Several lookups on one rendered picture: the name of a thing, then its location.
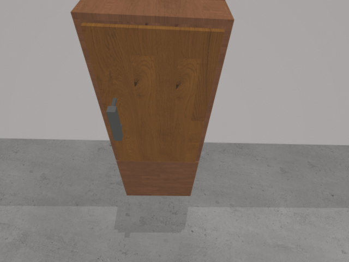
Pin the cupboard door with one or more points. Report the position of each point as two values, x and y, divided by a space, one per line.
162 77

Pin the handle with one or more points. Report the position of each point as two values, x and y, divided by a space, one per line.
116 126

